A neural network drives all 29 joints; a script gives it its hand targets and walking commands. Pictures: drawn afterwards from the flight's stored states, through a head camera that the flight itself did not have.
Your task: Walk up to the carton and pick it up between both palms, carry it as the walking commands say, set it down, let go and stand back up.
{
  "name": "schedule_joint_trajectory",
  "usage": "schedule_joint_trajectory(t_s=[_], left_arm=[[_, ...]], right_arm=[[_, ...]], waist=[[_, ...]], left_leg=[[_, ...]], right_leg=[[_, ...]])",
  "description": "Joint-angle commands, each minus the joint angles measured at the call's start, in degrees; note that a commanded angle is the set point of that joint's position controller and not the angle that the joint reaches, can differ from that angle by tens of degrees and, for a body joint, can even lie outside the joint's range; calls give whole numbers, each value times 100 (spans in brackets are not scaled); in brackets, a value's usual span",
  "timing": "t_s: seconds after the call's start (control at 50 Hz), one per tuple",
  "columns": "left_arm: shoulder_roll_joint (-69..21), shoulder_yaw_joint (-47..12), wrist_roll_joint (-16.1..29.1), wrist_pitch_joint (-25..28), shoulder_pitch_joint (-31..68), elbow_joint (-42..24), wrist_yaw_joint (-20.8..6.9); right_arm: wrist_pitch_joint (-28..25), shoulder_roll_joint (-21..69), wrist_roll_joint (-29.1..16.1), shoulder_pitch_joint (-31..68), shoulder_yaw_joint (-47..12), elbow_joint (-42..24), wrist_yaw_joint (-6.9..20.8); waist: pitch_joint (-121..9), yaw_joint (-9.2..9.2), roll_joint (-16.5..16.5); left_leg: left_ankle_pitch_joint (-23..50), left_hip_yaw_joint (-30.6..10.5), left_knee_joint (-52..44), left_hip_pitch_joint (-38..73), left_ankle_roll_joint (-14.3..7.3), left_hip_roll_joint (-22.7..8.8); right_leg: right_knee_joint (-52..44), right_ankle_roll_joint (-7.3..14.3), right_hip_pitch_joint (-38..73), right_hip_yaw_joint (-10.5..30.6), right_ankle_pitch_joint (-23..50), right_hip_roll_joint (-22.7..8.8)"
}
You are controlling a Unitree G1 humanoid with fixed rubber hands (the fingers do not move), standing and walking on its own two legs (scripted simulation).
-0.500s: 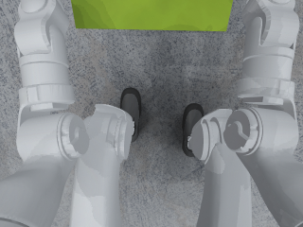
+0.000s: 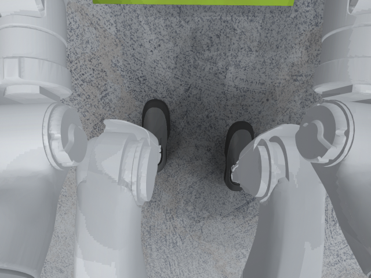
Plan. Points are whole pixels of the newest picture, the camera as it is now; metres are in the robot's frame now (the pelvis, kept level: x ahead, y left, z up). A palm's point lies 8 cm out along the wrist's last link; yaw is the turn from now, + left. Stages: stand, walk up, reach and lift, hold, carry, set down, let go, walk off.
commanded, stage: set down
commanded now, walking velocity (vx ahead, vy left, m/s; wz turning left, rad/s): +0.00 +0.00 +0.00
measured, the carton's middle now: out of the picture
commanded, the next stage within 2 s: none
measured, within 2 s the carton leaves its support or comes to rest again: rests again in 0.96 s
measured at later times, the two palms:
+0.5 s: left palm out of the picture +0.56 +0.21 -0.23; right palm out of the picture +0.59 -0.16 -0.24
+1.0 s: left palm out of the picture +0.56 +0.21 -0.24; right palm out of the picture +0.58 -0.16 -0.25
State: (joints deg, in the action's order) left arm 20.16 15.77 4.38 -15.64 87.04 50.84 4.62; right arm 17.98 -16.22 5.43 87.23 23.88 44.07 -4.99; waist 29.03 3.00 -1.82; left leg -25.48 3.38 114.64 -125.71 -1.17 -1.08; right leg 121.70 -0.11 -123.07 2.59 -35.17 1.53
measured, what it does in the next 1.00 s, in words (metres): stands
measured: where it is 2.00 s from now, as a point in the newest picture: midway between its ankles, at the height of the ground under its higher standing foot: (196, 157)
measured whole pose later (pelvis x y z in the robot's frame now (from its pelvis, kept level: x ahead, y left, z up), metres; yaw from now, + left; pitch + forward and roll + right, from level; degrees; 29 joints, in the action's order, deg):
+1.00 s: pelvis +0.02 +0.00 -0.03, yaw +0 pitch +37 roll +3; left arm 23.1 12.4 10.0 -10.9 87.6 61.4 3.4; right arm 14.4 -17.9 4.2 90.0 22.6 53.6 -1.7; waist 29.9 2.9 -0.2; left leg -29.8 3.3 122.3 -129.4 -1.2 -1.3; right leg 129.1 -0.1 -126.0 2.6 -40.0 2.0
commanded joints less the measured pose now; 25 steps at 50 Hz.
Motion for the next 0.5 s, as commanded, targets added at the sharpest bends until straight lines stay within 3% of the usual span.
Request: schedule_joint_trajectory(t_s=[0.0,0.02,0.04,0.06,0.08,0.1,0.16,0.18,0.2,0.22,0.26,0.28,0.3,0.32,0.34,0.36,0.38,0.4,0.42,0.44,0.46,0.48], left_arm=[[-4381,-1681,373,115,2851,-521,-1845],[-4431,-1738,524,244,3173,-1081,-1792],[-4324,-1883,708,305,3432,-1287,-1774],[-4405,-2125,940,460,3871,-1866,-1697],[-4283,-2193,1070,472,4022,-1742,-1639],[-4232,-2392,1226,554,4229,-2098,-1581],[-4145,-2498,1448,566,4106,-1507,-1510],[-3971,-2406,1358,540,3824,-985,-1518],[-3916,-2354,1306,554,3683,-759,-1568],[-3995,-2245,1203,515,3430,-615,-1602],[-4070,-2137,1109,500,3127,-377,-1648],[-3882,-2095,1045,548,3241,-644,-1643],[-3751,-2084,1095,573,3367,-664,-1615],[-3967,-2036,1066,547,3082,-498,-1632],[-3903,-2127,1064,611,3248,-714,-1616],[-4024,-2181,1199,655,3414,-961,-1620],[-3860,-2173,1144,686,3379,-951,-1566],[-3769,-2226,1245,755,3592,-1267,-1542],[-4025,-2254,1278,716,3377,-935,-1592],[-3824,-2159,1291,763,3517,-1026,-1577],[-3783,-2200,1257,767,3374,-922,-1587],[-3860,-2208,1268,760,3252,-846,-1580]], right_arm=[[-61,4281,-734,2236,-2664,854,2040],[-178,4295,-875,2586,-2848,359,1994],[-226,4257,-1002,2739,-2887,234,1964],[-353,4247,-1128,3033,-3093,-282,1865],[-377,4285,-1243,3334,-3241,-274,1773],[-437,4309,-1305,3195,-3324,-321,1692],[-375,4329,-1294,2875,-3365,485,1605],[-384,4136,-1163,2669,-3190,820,1590],[-356,4061,-1006,2333,-3004,1063,1611],[-364,4035,-1064,2389,-2998,1030,1635],[-348,4067,-977,2306,-2911,1096,1683],[-333,4155,-1008,2250,-2912,1087,1712],[-340,4209,-1106,2250,-2952,1063,1717],[-385,4146,-1090,2337,-2990,900,1720],[-389,4297,-1109,2221,-3012,918,1721],[-453,4209,-1116,2264,-2967,792,1686],[-435,4330,-1184,2193,-3084,971,1692],[-458,4461,-1205,2233,-3105,896,1664],[-498,4253,-1145,2251,-3051,814,1637],[-500,4359,-1156,2219,-3106,842,1617],[-486,4446,-1139,2069,-3058,945,1658],[-477,4446,-1130,2019,-3060,995,1662]], waist=[[-7017,-32,-145],[-7811,149,-192],[-8280,99,-216],[-9216,14,-206],[-9507,129,-342],[-10002,49,-190],[-9346,-135,-274],[-8383,-141,-300],[-7843,-341,-417],[-7578,-162,-247],[-7214,-123,-314],[-7149,-140,-287],[-7229,2,-332],[-7257,-51,-344],[-7462,20,-342],[-7704,-43,-276],[-7756,89,-319],[-7982,58,-255],[-7928,-90,-292],[-7900,57,-410],[-7799,63,-398],[-7626,-42,-438]], left_leg=[[922,-225,-7,3676,-23,426],[1470,-212,104,3936,6,472],[1624,-182,184,3916,21,451],[2305,-216,390,4305,-11,475],[2422,-222,447,4574,-25,446],[2800,-244,587,4748,-40,487],[2694,-286,640,4562,-40,422],[2344,-300,588,4259,-38,423],[2077,-327,591,3963,-35,400],[2115,-280,546,3841,-11,391],[2019,-326,557,3801,-22,397],[2076,-312,588,3881,-40,393],[2003,-272,586,3774,-40,359],[2140,-298,636,3803,-76,419],[2300,-318,685,3865,-83,390],[2501,-289,721,4003,-35,419],[2608,-312,763,3966,-66,383],[2740,-283,807,4052,-68,416],[2697,-294,820,4002,-46,420],[2739,-307,826,3870,-77,421],[2854,-355,799,3903,-70,386],[2643,-339,813,3721,-76,397]], right_leg=[[-949,170,1461,-450,683,311],[-843,172,1782,-415,1185,338],[-750,190,2073,-414,1517,324],[-589,155,2343,-405,2141,344],[-553,127,2704,-366,2244,271],[-456,131,2703,-356,2580,304],[-422,121,2698,-397,2509,234],[-401,133,2302,-425,2134,198],[-467,167,2175,-436,1934,212],[-387,145,2129,-440,1971,201],[-401,176,1926,-450,1722,222],[-428,154,1753,-439,1724,216],[-334,147,1863,-458,1740,235],[-323,127,1918,-441,1839,258],[-295,161,1842,-417,1981,261],[-252,174,2016,-435,2165,287],[-191,163,2124,-373,2365,262],[-205,154,2180,-339,2493,277],[-234,164,2247,-365,2465,267],[-143,140,2323,-332,2545,272],[-172,149,2144,-360,2613,269],[-213,164,2154,-337,2545,259]])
